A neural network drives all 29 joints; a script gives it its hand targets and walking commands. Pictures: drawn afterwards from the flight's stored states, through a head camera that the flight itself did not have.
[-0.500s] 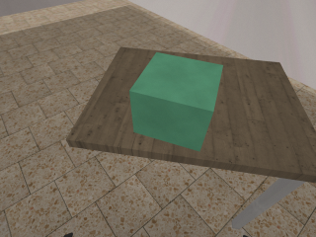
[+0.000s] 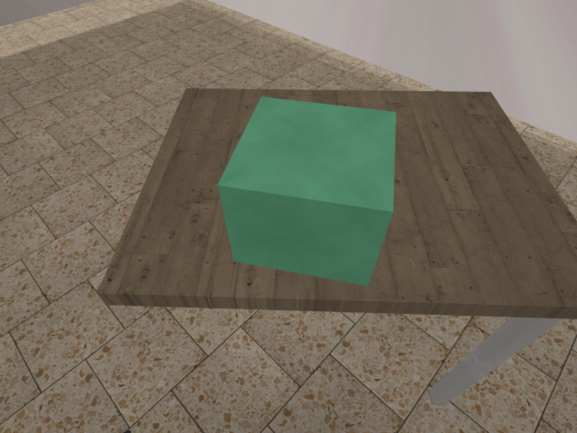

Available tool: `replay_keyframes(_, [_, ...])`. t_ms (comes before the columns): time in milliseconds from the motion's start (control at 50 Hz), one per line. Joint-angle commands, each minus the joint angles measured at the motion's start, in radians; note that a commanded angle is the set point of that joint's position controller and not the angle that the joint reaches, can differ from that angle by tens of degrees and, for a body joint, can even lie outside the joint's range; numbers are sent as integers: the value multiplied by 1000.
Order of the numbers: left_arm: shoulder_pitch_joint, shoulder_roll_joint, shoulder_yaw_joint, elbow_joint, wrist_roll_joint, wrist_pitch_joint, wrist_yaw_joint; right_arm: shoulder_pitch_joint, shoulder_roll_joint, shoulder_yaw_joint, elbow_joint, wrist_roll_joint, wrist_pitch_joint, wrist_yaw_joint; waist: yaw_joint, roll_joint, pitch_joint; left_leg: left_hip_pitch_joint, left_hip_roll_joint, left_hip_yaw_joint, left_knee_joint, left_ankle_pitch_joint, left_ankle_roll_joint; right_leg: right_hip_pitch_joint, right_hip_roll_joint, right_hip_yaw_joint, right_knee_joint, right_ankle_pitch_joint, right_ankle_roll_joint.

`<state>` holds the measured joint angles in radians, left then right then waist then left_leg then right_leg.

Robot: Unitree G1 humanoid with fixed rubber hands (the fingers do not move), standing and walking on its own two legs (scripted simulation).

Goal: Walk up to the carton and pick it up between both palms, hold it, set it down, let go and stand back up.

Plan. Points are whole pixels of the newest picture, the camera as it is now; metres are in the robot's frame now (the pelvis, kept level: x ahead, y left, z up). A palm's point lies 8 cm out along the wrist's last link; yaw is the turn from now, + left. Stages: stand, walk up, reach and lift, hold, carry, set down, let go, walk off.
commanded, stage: walk up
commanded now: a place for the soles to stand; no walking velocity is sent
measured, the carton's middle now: (313, 188) +0.48 -0.03 +0.07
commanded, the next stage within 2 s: reach and lift in 1.30 s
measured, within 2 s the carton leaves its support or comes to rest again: neither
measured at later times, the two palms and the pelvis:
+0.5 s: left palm out of the picture +0.13 +0.29 -0.09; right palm out of the picture +0.10 -0.23 -0.09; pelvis +0.01 +0.04 +0.01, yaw -6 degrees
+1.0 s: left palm out of the picture +0.15 +0.26 -0.08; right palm out of the picture +0.03 -0.25 -0.11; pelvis +0.00 +0.02 +0.00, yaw -10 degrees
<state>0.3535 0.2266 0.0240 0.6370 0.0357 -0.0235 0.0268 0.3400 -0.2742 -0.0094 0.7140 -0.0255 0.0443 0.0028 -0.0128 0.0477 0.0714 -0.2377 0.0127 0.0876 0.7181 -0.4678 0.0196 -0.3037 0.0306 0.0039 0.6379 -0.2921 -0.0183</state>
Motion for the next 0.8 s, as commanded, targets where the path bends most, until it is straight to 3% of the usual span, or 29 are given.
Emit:
replay_keyframes(0, [65,206,55,-74,-4,1,20,-23,-78,-18,-118,-6,-10,-11,44,-165,18,-192,49,-105,65,-99,-33,92,-335,447,-237,347,-252])
replay_keyframes(40, [-2,196,39,-89,-5,4,18,27,-82,-24,-101,-5,-31,-9,-3,-165,-22,-83,58,-113,-106,73,-26,67,-256,322,-178,467,-172])
replay_keyframes(60, [-49,196,36,-97,-11,5,9,59,-87,-27,-90,-1,-45,-7,-31,-161,-78,34,59,-107,-222,249,-18,34,-196,235,-134,480,-121])
replay_keyframes(80, [-68,172,28,-98,-22,5,-2,60,-108,-35,-87,-1,-57,-6,-28,-139,-115,109,74,-130,-243,380,-5,-6,-131,163,-87,419,-67])
replay_keyframes(100, [-35,141,19,-90,-35,9,-13,27,-145,-45,-92,-1,-64,-7,0,-87,-141,123,131,-193,-275,356,23,-35,-71,104,-51,238,-24])
replay_keyframes(120, [-2,115,14,-82,-34,17,-15,-31,-187,-55,-106,11,-63,-7,25,-20,-117,-9,214,-265,-337,243,75,29,-27,74,-19,43,7])
replay_keyframes(140, [4,111,17,-71,-26,24,-13,-70,-180,-51,-113,21,-60,-4,44,-1,-59,-108,224,-259,-361,166,98,83,-30,82,-32,-2,13])
replay_keyframes(220, [-26,141,25,-57,-16,4,-16,-70,-139,-32,-118,25,-61,-5,21,13,-34,-24,163,-151,-322,391,53,55,-64,126,-80,229,7])
replay_keyframes(280, [-42,145,24,-52,-16,2,-13,-59,-141,-36,-123,23,-58,-3,7,33,-82,30,164,-126,-305,432,53,65,-63,128,-76,239,9])
replay_keyframes(460, [-49,158,28,-34,-18,7,-13,-85,-152,-35,-141,21,-42,-4,8,-8,-68,18,171,-77,-316,294,64,48,-52,143,-74,223,12])
replay_keyframes(580, [-47,168,32,-38,-20,2,-15,-86,-149,-33,-141,20,-36,-4,6,-32,-69,26,157,-47,-293,213,59,16,-56,185,-76,230,-6])
replay_keyframes(660, [-51,180,36,-45,-23,1,-15,-78,-153,-31,-137,17,-35,-4,4,-65,-66,45,151,-38,-267,224,53,-8,-56,212,-86,244,-13])
replay_keyframes(780, [-48,192,44,-59,-22,2,-14,-60,-151,-32,-130,15,-28,-2,1,-67,-66,54,137,-30,-249,162,48,-52,-54,264,-103,174,-30])
